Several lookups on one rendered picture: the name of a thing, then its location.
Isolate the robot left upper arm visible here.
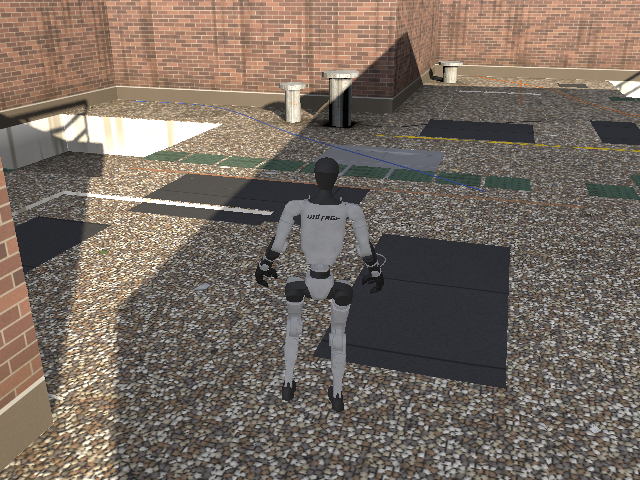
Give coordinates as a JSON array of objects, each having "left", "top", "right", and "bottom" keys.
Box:
[{"left": 271, "top": 200, "right": 304, "bottom": 253}]

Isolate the humanoid robot torso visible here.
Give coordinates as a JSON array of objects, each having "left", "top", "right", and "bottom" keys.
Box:
[{"left": 300, "top": 195, "right": 347, "bottom": 300}]

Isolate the robot left forearm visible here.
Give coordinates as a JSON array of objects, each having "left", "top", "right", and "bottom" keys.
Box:
[{"left": 259, "top": 237, "right": 280, "bottom": 271}]

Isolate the robot left hand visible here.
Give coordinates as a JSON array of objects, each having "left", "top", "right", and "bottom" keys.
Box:
[{"left": 255, "top": 263, "right": 278, "bottom": 287}]

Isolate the robot right upper arm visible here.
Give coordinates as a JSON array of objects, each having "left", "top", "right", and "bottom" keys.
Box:
[{"left": 345, "top": 202, "right": 372, "bottom": 257}]

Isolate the robot right hand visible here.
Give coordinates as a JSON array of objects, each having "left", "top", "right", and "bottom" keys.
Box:
[{"left": 362, "top": 272, "right": 384, "bottom": 294}]

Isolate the left robot thigh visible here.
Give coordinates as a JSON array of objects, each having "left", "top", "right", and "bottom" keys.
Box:
[{"left": 285, "top": 277, "right": 306, "bottom": 336}]

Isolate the robot right forearm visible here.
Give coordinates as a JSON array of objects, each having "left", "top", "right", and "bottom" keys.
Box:
[{"left": 362, "top": 241, "right": 382, "bottom": 277}]

